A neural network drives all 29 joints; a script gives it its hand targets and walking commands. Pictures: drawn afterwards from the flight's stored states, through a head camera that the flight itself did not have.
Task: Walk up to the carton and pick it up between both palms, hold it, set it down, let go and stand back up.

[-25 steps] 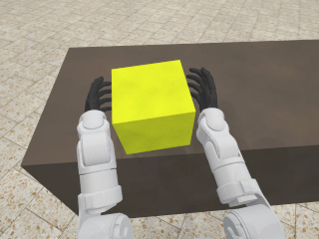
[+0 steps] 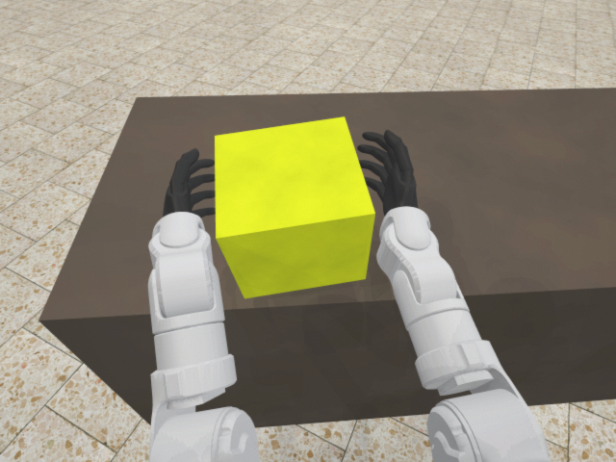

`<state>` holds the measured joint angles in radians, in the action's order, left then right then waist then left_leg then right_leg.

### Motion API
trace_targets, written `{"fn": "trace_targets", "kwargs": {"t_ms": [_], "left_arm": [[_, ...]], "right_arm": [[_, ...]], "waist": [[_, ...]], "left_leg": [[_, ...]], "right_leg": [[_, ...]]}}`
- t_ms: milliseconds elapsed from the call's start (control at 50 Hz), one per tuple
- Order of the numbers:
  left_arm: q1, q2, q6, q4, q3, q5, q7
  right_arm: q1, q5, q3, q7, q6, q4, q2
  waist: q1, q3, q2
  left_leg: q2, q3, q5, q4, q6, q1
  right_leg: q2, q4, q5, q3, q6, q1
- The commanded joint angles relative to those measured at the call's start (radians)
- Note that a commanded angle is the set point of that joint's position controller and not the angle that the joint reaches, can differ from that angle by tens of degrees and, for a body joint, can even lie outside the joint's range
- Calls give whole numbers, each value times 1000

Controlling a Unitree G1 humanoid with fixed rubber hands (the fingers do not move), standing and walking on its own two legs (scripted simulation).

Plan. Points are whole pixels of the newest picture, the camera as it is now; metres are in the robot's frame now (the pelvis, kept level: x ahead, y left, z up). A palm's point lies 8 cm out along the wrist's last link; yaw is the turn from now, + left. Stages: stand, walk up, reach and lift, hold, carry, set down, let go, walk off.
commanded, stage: hold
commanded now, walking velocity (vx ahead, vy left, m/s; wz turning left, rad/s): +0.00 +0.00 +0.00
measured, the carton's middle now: (293, 210) +0.40 +0.00 +0.12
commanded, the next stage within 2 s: set down in 1.88 s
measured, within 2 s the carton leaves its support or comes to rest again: neither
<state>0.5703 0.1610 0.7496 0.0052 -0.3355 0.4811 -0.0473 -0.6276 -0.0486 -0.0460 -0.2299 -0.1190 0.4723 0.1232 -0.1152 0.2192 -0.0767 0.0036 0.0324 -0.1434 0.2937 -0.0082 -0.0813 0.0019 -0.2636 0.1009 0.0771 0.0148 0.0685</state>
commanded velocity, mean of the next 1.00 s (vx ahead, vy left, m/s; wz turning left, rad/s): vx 0.00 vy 0.00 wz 0.00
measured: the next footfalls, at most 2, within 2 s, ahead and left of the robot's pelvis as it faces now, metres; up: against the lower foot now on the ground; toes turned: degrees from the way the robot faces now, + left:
none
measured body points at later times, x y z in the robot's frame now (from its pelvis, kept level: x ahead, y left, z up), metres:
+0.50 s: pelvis +0.00 +0.01 +0.00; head +0.00 +0.03 +0.45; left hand +0.38 +0.13 +0.16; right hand +0.37 -0.13 +0.16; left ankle +0.03 +0.13 -0.75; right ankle +0.05 -0.11 -0.75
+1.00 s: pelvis +0.00 +0.00 +0.00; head +0.00 +0.02 +0.45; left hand +0.38 +0.13 +0.16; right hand +0.37 -0.13 +0.16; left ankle +0.03 +0.12 -0.75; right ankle +0.05 -0.11 -0.75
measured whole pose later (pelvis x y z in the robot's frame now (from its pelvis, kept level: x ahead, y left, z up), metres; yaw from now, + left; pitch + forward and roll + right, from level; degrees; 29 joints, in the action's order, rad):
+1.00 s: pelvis +0.00 +0.00 +0.00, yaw -1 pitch -13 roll +0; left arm 0.59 0.17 0.74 -0.01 -0.35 0.48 -0.04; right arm -0.64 -0.04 -0.06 -0.22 -0.10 0.49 0.12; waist -0.11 0.23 -0.07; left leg 0.00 0.02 -0.13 0.29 -0.01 -0.07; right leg 0.00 -0.27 0.09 0.07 0.02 0.05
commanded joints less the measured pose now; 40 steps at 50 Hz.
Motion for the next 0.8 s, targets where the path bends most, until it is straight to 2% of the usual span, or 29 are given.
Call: {"fn": "trace_targets", "kwargs": {"t_ms": [0,20,80,100,120,140,180,200,220,260,280,300,320,360,380,400,460,500,520,540,580,600,620,660,700,720,740,760,780], "left_arm": [[654,366,-106,133,462,-163,-137],[641,363,-102,114,464,-160,-135],[607,355,-89,79,438,-144,-139],[617,348,-86,74,424,-135,-139],[625,361,-85,107,433,-145,-140],[625,352,-82,74,421,-133,-140],[615,363,-82,130,435,-148,-139],[628,359,-83,127,446,-145,-135],[627,363,-86,143,455,-149,-135],[637,377,-90,156,473,-157,-129],[631,373,-91,156,481,-160,-125],[637,387,-97,189,512,-172,-120],[588,377,-84,142,496,-151,-123],[602,370,-75,127,470,-153,-128],[593,373,-72,114,465,-143,-130],[600,373,-68,104,457,-150,-133],[598,358,-67,105,433,-136,-139],[610,372,-71,138,456,-146,-134],[640,371,-79,130,471,-158,-132],[606,384,-81,147,492,-167,-130],[613,382,-88,164,496,-174,-129],[621,378,-92,171,500,-173,-125],[629,365,-90,150,488,-166,-126],[602,348,-78,146,460,-150,-128],[600,348,-73,143,459,-147,-133],[578,347,-62,115,433,-133,-138],[609,352,-61,119,419,-135,-140],[645,357,-65,106,426,-141,-139],[645,360,-65,81,416,-139,-140]], "right_arm": [[-563,-21,336,114,41,-193,403],[-555,-26,336,116,38,-188,395],[-568,-35,346,115,33,-200,394],[-549,-28,330,115,24,-153,383],[-564,-32,336,116,31,-185,394],[-550,-26,322,118,23,-141,382],[-552,-49,353,119,38,-196,389],[-546,-45,337,116,36,-169,384],[-532,-42,338,115,38,-176,378],[-548,-43,342,119,46,-189,383],[-566,-46,355,118,52,-213,386],[-526,-50,349,117,53,-198,380],[-503,-50,348,112,45,-184,366],[-524,-33,325,116,40,-166,354],[-506,-29,304,119,34,-152,353],[-542,-22,298,122,39,-173,353],[-534,-24,309,123,35,-154,359],[-558,-44,330,123,49,-196,375],[-584,-37,328,120,54,-207,386],[-557,-46,344,114,56,-234,383],[-525,-47,354,107,44,-221,381],[-550,-55,375,107,47,-246,393],[-544,-52,371,105,39,-222,389],[-561,-58,381,105,35,-238,384],[-513,-54,359,106,20,-184,376],[-489,-47,341,107,7,-149,362],[-532,-39,331,114,10,-167,374],[-540,-25,299,122,11,-142,368],[-557,-14,286,129,18,-143,377]], "waist": [[-10,-506,72],[-11,-498,88],[10,-470,60],[7,-425,64],[10,-461,59],[11,-416,69],[19,-501,71],[4,-489,91],[-6,-518,83],[-1,-521,101],[0,-534,88],[-23,-545,115],[-20,-488,120],[-13,-444,102],[-21,-402,104],[-10,-412,97],[-2,-417,72],[2,-473,97],[0,-487,91],[-21,-508,91],[-29,-522,91],[-11,-543,100],[-14,-510,99],[11,-501,66],[-8,-460,74],[-9,-407,77],[9,-412,71],[-2,-390,82],[10,-371,85]], "left_leg": [[-30,-104,111,-46,21,30],[-30,-106,110,-43,21,24],[-30,-105,90,-54,30,43],[-26,-109,66,-68,29,53],[-25,-111,81,-65,30,45],[-24,-112,64,-70,30,49],[-22,-109,159,-41,22,13],[-21,-105,183,-33,13,-5],[-20,-104,192,-24,7,-30],[-17,-103,198,-19,0,-41],[-20,-104,225,-9,6,-51],[-16,-96,258,0,-10,-63],[-17,-101,263,3,-12,-64],[-14,-97,173,-24,-2,-25],[-14,-102,136,-43,0,-16],[-12,-105,114,-51,4,0],[-15,-111,140,-51,12,-7],[-19,-110,190,-27,5,-22],[-19,-107,183,-22,9,-10],[-19,-105,233,-10,0,-33],[-24,-97,214,-6,-1,-38],[-29,-99,219,-3,3,-24],[-31,-99,184,-14,8,-10],[-26,-99,184,-23,22,-4],[-23,-100,169,-34,13,-6],[-24,-106,119,-50,18,9],[-21,-109,69,-68,26,35],[-15,-113,12,-89,24,49],[-15,-115,-1,-95,30,65]], "right_leg": [[-13,-9,-150,57,-56,198],[-12,-8,-148,52,-52,197],[-12,-2,-129,53,-52,214],[-13,5,-90,55,-50,197],[-14,3,-102,57,-52,204],[-13,9,-76,53,-48,182],[-22,-7,-155,57,-45,217],[-27,-8,-157,60,-43,200],[-28,-3,-155,62,-42,199],[-31,-4,-149,67,-41,166],[-32,-4,-180,63,-41,172],[-35,-11,-200,67,-39,166],[-32,-5,-208,63,-35,171],[-28,9,-108,69,-36,147],[-28,16,-75,68,-36,134],[-28,17,-53,72,-34,137],[-30,12,-90,64,-38,168],[-29,2,-136,64,-39,173],[-30,0,-140,68,-43,173],[-33,-6,-205,64,-42,189],[-30,-8,-210,60,-47,195],[-23,-13,-227,56,-50,210],[-18,-11,-212,53,-49,215],[-22,-15,-208,56,-50,228],[-21,-8,-183,54,-46,211],[-19,7,-132,52,-43,202],[-19,9,-58,56,-41,184],[-20,16,18,60,-38,144],[-18,19,32,63,-37,140]]}}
